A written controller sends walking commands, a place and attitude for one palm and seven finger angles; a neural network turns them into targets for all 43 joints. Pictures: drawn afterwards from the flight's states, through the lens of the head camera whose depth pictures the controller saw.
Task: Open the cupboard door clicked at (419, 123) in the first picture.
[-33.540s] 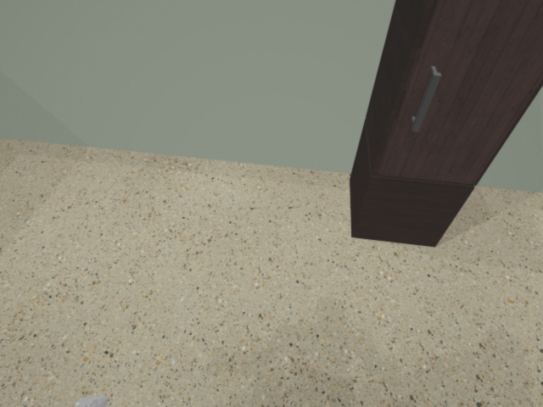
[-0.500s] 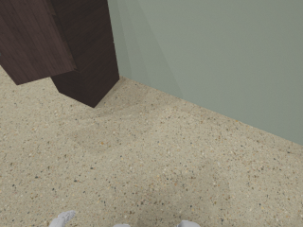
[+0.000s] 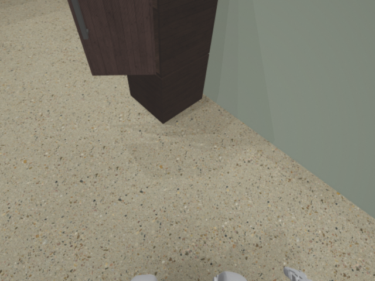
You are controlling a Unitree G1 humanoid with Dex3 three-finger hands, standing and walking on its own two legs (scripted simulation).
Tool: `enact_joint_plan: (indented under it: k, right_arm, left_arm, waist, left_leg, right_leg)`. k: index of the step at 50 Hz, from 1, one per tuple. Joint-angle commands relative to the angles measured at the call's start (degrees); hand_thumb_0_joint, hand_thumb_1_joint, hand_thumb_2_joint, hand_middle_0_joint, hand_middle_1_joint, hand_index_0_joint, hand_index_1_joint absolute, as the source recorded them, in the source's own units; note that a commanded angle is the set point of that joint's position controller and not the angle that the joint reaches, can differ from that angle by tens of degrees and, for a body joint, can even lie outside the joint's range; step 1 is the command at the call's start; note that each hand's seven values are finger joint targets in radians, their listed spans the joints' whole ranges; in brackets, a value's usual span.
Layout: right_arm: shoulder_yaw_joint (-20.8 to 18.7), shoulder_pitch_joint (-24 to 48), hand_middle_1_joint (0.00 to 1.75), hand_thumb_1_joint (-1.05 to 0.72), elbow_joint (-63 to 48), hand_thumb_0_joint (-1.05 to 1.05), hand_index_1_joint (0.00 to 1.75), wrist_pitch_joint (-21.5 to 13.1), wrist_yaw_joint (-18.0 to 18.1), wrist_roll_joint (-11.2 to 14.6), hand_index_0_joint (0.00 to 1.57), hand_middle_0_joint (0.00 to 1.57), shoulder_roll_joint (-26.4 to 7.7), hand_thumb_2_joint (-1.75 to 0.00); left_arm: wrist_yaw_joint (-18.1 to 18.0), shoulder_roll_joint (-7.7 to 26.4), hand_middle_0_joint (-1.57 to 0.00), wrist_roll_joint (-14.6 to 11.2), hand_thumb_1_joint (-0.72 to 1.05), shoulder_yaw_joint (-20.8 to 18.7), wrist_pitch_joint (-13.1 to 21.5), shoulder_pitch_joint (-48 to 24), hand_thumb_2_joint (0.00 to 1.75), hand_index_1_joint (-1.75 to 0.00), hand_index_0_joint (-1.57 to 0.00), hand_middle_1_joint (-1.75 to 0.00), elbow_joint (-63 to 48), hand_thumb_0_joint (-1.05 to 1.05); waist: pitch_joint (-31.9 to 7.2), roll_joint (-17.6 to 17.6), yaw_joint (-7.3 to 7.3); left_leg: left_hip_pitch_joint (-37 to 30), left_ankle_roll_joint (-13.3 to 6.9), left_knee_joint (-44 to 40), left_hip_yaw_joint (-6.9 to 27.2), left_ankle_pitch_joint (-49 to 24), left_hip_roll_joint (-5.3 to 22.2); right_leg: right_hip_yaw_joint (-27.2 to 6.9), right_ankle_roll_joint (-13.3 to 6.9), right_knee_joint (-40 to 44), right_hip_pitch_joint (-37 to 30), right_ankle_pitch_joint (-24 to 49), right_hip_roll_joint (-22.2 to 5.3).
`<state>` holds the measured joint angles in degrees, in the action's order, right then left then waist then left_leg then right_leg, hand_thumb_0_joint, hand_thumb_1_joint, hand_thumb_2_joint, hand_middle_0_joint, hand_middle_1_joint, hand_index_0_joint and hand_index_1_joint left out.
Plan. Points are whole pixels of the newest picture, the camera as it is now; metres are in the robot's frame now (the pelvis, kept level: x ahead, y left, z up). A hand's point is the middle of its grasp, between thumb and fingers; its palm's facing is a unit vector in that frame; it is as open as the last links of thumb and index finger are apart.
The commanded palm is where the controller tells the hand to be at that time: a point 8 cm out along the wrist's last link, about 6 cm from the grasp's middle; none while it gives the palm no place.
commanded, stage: turn to face it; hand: left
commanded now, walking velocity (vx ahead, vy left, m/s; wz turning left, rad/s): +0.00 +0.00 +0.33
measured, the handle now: (80, 15) +1.03 +0.51 -0.01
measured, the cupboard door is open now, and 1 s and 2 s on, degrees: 53 53 53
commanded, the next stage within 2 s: take the last steps up to it in 0.24 s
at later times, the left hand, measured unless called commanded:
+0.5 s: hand out of the picture +0.01 +0.18 -0.17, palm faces +0.23 -0.96 -0.17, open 7.4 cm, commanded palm none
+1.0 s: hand (100, 269) +0.15 +0.21 -0.15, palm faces +0.31 -0.93 -0.19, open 7.4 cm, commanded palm none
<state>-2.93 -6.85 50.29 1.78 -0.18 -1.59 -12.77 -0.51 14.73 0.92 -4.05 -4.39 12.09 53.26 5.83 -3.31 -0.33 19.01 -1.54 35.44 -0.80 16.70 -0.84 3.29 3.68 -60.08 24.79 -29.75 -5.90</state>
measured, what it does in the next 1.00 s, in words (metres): walks ahead, turning left: right foot, then left foot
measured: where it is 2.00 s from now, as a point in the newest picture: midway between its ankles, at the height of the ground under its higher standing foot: (144, 217)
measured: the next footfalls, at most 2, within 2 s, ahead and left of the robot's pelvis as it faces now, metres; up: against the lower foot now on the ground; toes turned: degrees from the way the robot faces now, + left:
right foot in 0.20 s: +0.06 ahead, -0.15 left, +0.00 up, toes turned +1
left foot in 0.48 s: +0.04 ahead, +0.09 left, +0.00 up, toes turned +13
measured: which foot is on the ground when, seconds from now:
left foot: down 0.00-0.20, up 0.22-0.46, down 0.48-0.84, up 0.86-1.00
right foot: up 0.00-0.18, down 0.20-0.50, up 0.52-0.82, down 0.84-1.00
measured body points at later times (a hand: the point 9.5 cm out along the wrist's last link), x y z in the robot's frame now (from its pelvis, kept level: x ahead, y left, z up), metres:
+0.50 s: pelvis +0.02 -0.01 +0.00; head +0.05 +0.01 +0.45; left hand +0.00 +0.23 -0.16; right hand +0.14 -0.25 -0.13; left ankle +0.00 +0.08 -0.73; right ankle +0.02 -0.15 -0.73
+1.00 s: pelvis +0.13 +0.01 +0.01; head +0.15 +0.01 +0.46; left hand +0.14 +0.25 -0.13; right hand +0.18 -0.22 -0.15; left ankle +0.08 +0.12 -0.66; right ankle +0.15 -0.10 -0.73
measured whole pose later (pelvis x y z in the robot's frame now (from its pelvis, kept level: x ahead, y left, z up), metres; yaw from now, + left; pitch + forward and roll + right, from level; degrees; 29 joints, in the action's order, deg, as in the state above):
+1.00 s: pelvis +0.13 +0.01 +0.01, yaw +17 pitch -1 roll +0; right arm -3.2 -18.2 62.1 1.4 -1.0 -1.7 -10.7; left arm 0.1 8.9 1.2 -3.1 2.8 12.1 56.0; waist 2.8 0.8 1.2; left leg 24.7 0.2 58.3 -2.5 20.5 2.2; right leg 8.6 0.2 -27.7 10.9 -15.9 -4.0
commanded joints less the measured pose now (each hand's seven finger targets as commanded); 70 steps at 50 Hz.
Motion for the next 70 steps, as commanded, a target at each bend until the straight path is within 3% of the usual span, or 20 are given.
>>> enact_joint_plan:
  k: [1, 7, 10, 17, 22, 24, 26, 32, 37, 40, 41, 42, 43, 44, 50, 55, 58, 60, 63, 70]
  right_arm:
    - [-2.49, -2.38, 0.30, -0.90, -2.31, 0.00, 0.30, -0.94, 1.39, -0.23, 0.20, 0.20, -11.37, -0.90]
    - [-2.33, 0.34, 0.30, -0.90, -1.97, 0.00, 0.30, -0.10, 0.94, 0.31, 0.20, 0.20, -10.10, -0.90]
    - [-1.67, 0.04, 0.30, -0.90, -3.82, 0.00, 0.30, 0.09, -0.03, 0.94, 0.20, 0.20, -4.87, -0.90]
    - [-0.87, 1.42, 0.30, -0.90, -0.13, 0.00, 0.30, 0.33, -0.36, 1.26, 0.20, 0.20, -1.86, -0.90]
    - [-0.38, -3.59, 0.30, -0.90, 2.15, 0.00, 0.30, -1.23, -0.48, 0.70, 0.20, 0.20, -2.80, -0.90]
    - [-2.02, -9.69, 0.30, -0.90, 2.99, 0.00, 0.30, -1.87, 0.03, -0.19, 0.20, 0.20, -9.77, -0.90]
    - [-2.32, -16.23, 0.30, -0.90, 4.56, 0.00, 0.30, -2.00, 0.85, -0.57, 0.20, 0.20, -11.81, -0.90]
    - [-0.38, -12.60, 0.30, -0.90, 5.09, 0.00, 0.30, -4.49, 1.68, 0.09, 0.20, 0.20, -7.04, -0.90]
    - [-0.27, -15.39, 0.30, -0.90, 7.68, 0.00, 0.30, -4.46, 1.45, 0.05, 0.20, 0.20, -6.44, -0.90]
    - [-0.02, -13.71, 0.30, -0.90, 8.25, 0.00, 0.30, -4.29, 1.36, 0.39, 0.20, 0.20, -5.53, -0.90]
    - [0.09, -12.87, 0.30, -0.90, 7.81, 0.00, 0.30, -4.50, 1.15, 0.83, 0.20, 0.20, -4.44, -0.90]
    - [0.19, -13.45, 0.30, -0.90, 6.58, 0.00, 0.30, -4.66, 0.65, 1.13, 0.20, 0.20, -2.25, -0.90]
    - [-0.27, -10.59, 0.30, -0.90, 4.43, 0.00, 0.30, -4.17, 0.31, 0.51, 0.20, 0.20, -4.04, -0.90]
    - [-0.95, -7.87, 0.30, -0.90, 4.66, 0.00, 0.30, -3.76, 0.37, 0.29, 0.20, 0.20, -4.70, -0.90]
    - [-0.56, -7.97, 0.30, -0.90, 5.92, 0.00, 0.30, -2.44, -1.79, 0.06, 0.20, 0.20, 1.23, -0.90]
    - [-0.38, -4.03, 0.30, -0.90, 3.93, 0.00, 0.30, -3.68, -2.51, 0.26, 0.20, 0.20, 1.56, -0.90]
    - [-1.13, -11.39, 0.30, -0.90, 5.99, 0.00, 0.30, -4.48, -1.65, 0.07, 0.20, 0.20, -2.65, -0.90]
    - [-3.42, -26.02, 0.30, -0.90, 8.70, 0.00, 0.30, -4.84, 0.30, -0.92, 0.20, 0.20, -13.05, -0.90]
    - [-1.72, -16.49, 0.30, -0.90, 6.47, 0.00, 0.30, -4.93, 1.24, -0.23, 0.20, 0.20, -8.43, -0.90]
    - [-0.81, -11.38, 0.30, -0.90, 7.46, 0.00, 0.30, -5.73, 1.10, -0.26, 0.20, 0.20, -5.30, -0.90]
  left_arm:
    - [0.15, 3.07, -0.20, -0.18, 0.90, -0.63, 2.34, -1.64, 0.90, -0.30, -0.20, -0.30, -5.66, 0.00]
    - [-0.16, 3.14, -0.20, -0.21, 0.90, -0.66, 3.21, 4.68, 0.90, -0.30, -0.20, -0.30, -3.43, 0.00]
    - [-0.65, 12.01, -0.20, 0.91, 0.90, -1.95, 4.25, 5.00, 0.90, -0.30, -0.20, -0.30, -4.15, 0.00]
    - [-1.01, 7.81, -0.20, 0.84, 0.90, -1.04, 5.00, 3.95, 0.90, -0.30, -0.20, -0.30, -2.71, 0.00]
    - [-0.08, 8.98, -0.20, 0.19, 0.90, -2.05, 5.10, 4.06, 0.90, -0.30, -0.20, -0.30, -0.85, 0.00]
    - [0.95, 4.45, -0.20, -0.30, 0.90, -1.63, 4.44, 1.29, 0.90, -0.30, -0.20, -0.30, -3.08, 0.00]
    - [0.94, 2.86, -0.20, 0.63, 0.90, -0.61, 4.39, -7.28, 0.90, -0.30, -0.20, -0.30, -5.87, 0.00]
    - [2.18, 0.63, -0.20, 0.37, 0.90, 0.01, 4.98, -4.74, 0.90, -0.30, -0.20, -0.30, -2.03, 0.00]
    - [2.16, -0.21, -0.20, 0.40, 0.90, 0.55, 5.31, -7.35, 0.90, -0.30, -0.20, -0.30, -2.55, 0.00]
    - [1.96, 1.13, -0.20, 0.49, 0.90, -0.22, 5.82, -1.09, 0.90, -0.30, -0.20, -0.30, -0.36, 0.00]
    - [1.63, 3.75, -0.20, 0.58, 0.90, -1.20, 6.27, 4.76, 0.90, -0.30, -0.20, -0.30, 1.37, 0.00]
    - [1.19, 9.04, -0.20, 0.84, 0.90, -2.45, 6.78, 11.68, 0.90, -0.30, -0.20, -0.30, 3.23, 0.00]
    - [0.74, 11.70, -0.20, 0.30, 0.90, -2.93, 6.34, 14.89, 0.90, -0.30, -0.20, -0.30, 3.73, 0.00]
    - [0.06, 9.43, -0.20, 0.15, 0.90, -2.57, 6.51, 12.12, 0.90, -0.30, -0.20, -0.30, 2.98, 0.00]
    - [0.23, 3.09, -0.20, 0.40, 0.90, -0.82, 8.67, 5.44, 0.90, -0.30, -0.20, -0.30, 2.93, 0.00]
    - [0.60, 5.74, -0.20, 0.59, 0.90, -1.45, 8.49, 7.74, 0.90, -0.30, -0.20, -0.30, 5.67, 0.00]
    - [0.88, 4.76, -0.20, 0.45, 0.90, -1.32, 7.51, 6.68, 0.90, -0.30, -0.20, -0.30, 5.79, 0.00]
    - [1.22, -0.53, -0.20, 0.01, 0.90, -0.12, 7.15, 5.18, 0.90, -0.30, -0.20, -0.30, 2.21, 0.00]
    - [1.17, -0.28, -0.20, 0.30, 0.90, 0.26, 7.10, -0.31, 0.90, -0.30, -0.20, -0.30, 1.39, 0.00]
    - [2.09, -3.05, -0.20, 0.55, 0.90, 0.70, 5.84, 1.70, 0.90, -0.30, -0.20, -0.30, 2.47, 0.00]
  waist:
    - [-8.71, 11.14, 1.43]
    - [-7.62, 10.79, -1.51]
    - [-6.21, -11.33, -2.27]
    - [-5.73, -8.80, -1.85]
    - [-6.14, -6.14, -0.28]
    - [-5.59, 14.75, 3.24]
    - [-3.66, 17.64, 6.55]
    - [-4.56, 9.09, 1.43]
    - [-3.19, 9.59, 1.88]
    - [-3.04, 6.01, -1.98]
    - [-4.49, 0.50, -4.71]
    - [-7.33, -11.71, -7.02]
    - [-5.95, -11.74, -7.79]
    - [-2.00, -9.35, -6.56]
    - [-1.13, -4.79, -0.41]
    - [-2.67, -4.60, -1.60]
    - [-4.01, 0.55, 2.72]
    - [-10.65, 21.78, 8.33]
    - [-5.64, 13.82, 4.65]
    - [-4.21, 8.20, 0.29]
  left_leg:
    - [-7.80, -8.16, -14.78, 14.99, -20.35, 14.40]
    - [1.69, -4.66, -11.49, 14.14, -9.82, 10.17]
    - [9.22, 2.61, 13.84, 1.37, 15.58, -2.49]
    - [5.18, 3.56, 12.60, -1.60, 12.18, -0.08]
    - [-7.71, 2.44, -8.21, -4.62, 2.63, -0.66]
    - [-19.11, -4.47, -16.74, 14.89, 4.35, 12.60]
    - [-16.51, -13.25, -23.91, 28.22, 10.93, 21.30]
    - [-14.22, -10.33, -22.52, 13.30, -7.93, 13.54]
    - [-12.13, -10.02, -21.50, 11.35, -9.95, 12.38]
    - [-3.28, -6.90, -14.21, 8.06, -6.28, 9.16]
    - [5.32, -4.39, -6.05, 4.71, -0.79, 5.26]
    - [16.33, -0.72, 8.57, -2.35, 9.59, -1.27]
    - [20.19, 0.11, 21.57, -1.05, 20.11, -0.53]
    - [21.59, 0.41, 27.97, 2.73, 15.96, 3.47]
    - [11.50, 3.36, 15.57, -2.09, -2.25, 6.69]
    - [3.09, 2.99, -0.55, -6.35, -4.27, 3.24]
    - [-14.16, 2.03, -7.92, -7.70, -3.39, 1.94]
    - [-27.71, -7.51, -19.81, 21.93, 4.01, 22.77]
    - [-13.75, -10.49, -23.14, 20.32, 8.48, 23.58]
    - [-6.39, -8.22, -24.45, 3.03, -3.25, 16.50]
  right_leg:
    - [-1.85, -0.04, 5.61, 0.91, 2.18, 1.34]
    - [0.44, -1.12, 29.35, -16.33, 13.89, 4.71]
    - [-22.69, -12.31, 46.46, -15.83, 15.81, -19.12]
    - [-7.36, -11.60, 38.65, -18.67, 43.79, -11.38]
    - [-6.00, -7.93, 36.87, -13.67, 19.86, -11.12]
    - [3.07, -2.19, 20.47, 5.02, 0.61, -1.82]
    - [0.32, -2.53, -0.58, 14.41, -5.34, 1.08]
    - [-0.15, -2.50, 5.23, 7.83, 7.73, 0.02]
    - [2.60, -2.55, 18.44, -0.23, 8.99, 2.53]
    - [3.12, -3.00, 30.48, -16.74, 15.22, 3.74]
    - [-2.59, -4.31, 35.18, -28.93, 12.95, -0.26]
    - [-20.99, -9.88, 42.47, -38.94, 5.87, -15.15]
    - [-31.70, -15.05, 49.74, -35.55, 1.26, -24.53]
    - [-31.95, -16.46, 50.88, -27.51, -4.70, -23.71]
    - [-5.02, -10.44, 51.46, -14.08, 16.99, -12.68]
    - [-2.52, -9.55, 46.76, -15.18, 19.88, -11.44]
    - [1.06, -6.83, 35.49, -6.14, 16.12, -7.53]
    - [7.32, -2.68, 2.39, 10.57, -5.08, 3.92]
    - [-2.33, -4.65, -12.08, 15.52, 2.61, -1.79]
    - [2.37, -3.53, 15.19, -1.13, 11.05, -0.38]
